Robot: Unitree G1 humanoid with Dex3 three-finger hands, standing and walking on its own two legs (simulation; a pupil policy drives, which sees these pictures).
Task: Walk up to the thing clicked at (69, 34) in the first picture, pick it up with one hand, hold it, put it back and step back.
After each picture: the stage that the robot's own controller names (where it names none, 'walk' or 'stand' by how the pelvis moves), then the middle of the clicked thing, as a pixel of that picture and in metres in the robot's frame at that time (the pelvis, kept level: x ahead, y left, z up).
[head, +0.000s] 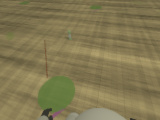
stand; (69, 35) +1.85 +0.56 -0.66
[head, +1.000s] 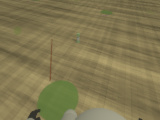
walk; (78, 38) +1.77 +0.25 -0.64
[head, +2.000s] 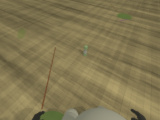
walk; (85, 51) +1.26 +0.08 -0.65
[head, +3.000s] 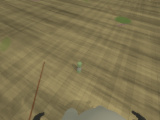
walk; (79, 67) +0.83 +0.13 -0.65
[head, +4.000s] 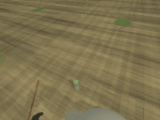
walk; (76, 85) +0.54 +0.19 -0.63
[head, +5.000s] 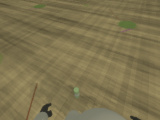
stand; (76, 93) +0.41 +0.16 -0.64
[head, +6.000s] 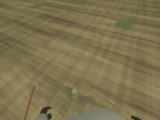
stand; (74, 94) +0.40 +0.17 -0.66
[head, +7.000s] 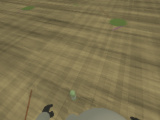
stand; (73, 95) +0.37 +0.20 -0.66
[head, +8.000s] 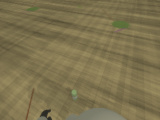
stand; (74, 95) +0.39 +0.18 -0.66
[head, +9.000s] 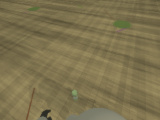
stand; (75, 95) +0.39 +0.18 -0.66
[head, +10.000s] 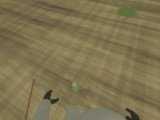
go down; (74, 87) +0.40 +0.17 -0.64
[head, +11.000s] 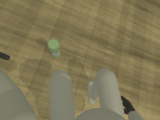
go down; (55, 50) +0.48 +0.22 -0.22
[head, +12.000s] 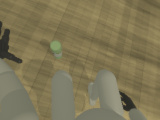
close in; (57, 51) +0.48 +0.22 -0.23
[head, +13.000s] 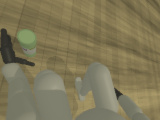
close; (29, 46) +0.46 +0.26 -0.16
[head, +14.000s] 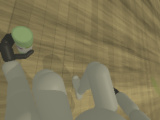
lift; (24, 44) +0.45 +0.27 -0.17
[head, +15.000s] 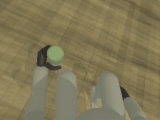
lift; (55, 59) +0.36 +0.24 -0.04
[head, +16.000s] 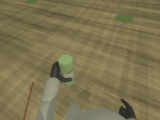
hold; (67, 72) +0.31 +0.15 +0.08
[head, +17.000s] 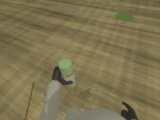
hold; (68, 75) +0.30 +0.15 +0.05
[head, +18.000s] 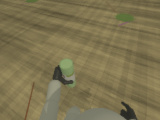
crouch; (69, 75) +0.30 +0.15 +0.04
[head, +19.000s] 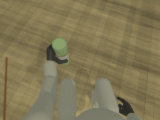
crouch; (62, 54) +0.44 +0.16 -0.03
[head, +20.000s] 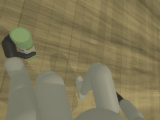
lower; (26, 47) +0.44 +0.26 -0.17
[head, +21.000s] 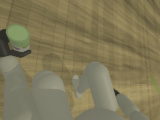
lower; (21, 44) +0.45 +0.27 -0.17
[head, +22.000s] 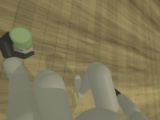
lower; (24, 46) +0.44 +0.27 -0.16
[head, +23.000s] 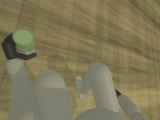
lower; (27, 48) +0.44 +0.27 -0.16
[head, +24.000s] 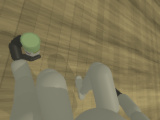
loosen; (32, 49) +0.43 +0.25 -0.16
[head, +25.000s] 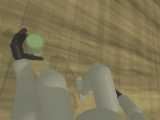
withdraw; (35, 50) +0.43 +0.24 -0.17
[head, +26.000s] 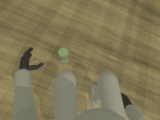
stand; (63, 57) +0.44 +0.20 -0.23
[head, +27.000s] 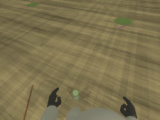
stand; (75, 95) +0.37 +0.14 -0.58
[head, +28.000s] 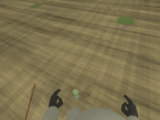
stand; (76, 94) +0.38 +0.16 -0.60
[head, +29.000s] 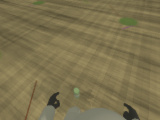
stand; (76, 93) +0.38 +0.15 -0.61
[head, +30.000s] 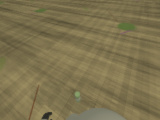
walk; (77, 97) +0.39 +0.15 -0.66
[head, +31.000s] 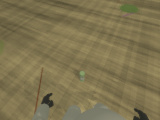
walk; (82, 76) +0.55 +0.09 -0.63
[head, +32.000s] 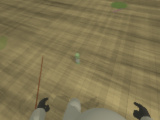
walk; (77, 59) +0.88 +0.22 -0.62
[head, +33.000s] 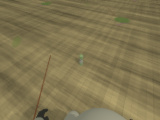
stand; (81, 60) +1.05 +0.16 -0.64
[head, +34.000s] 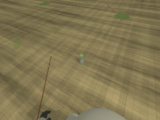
stand; (81, 59) +1.05 +0.16 -0.66
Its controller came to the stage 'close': yes
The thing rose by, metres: 0.69
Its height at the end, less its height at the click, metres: +0.00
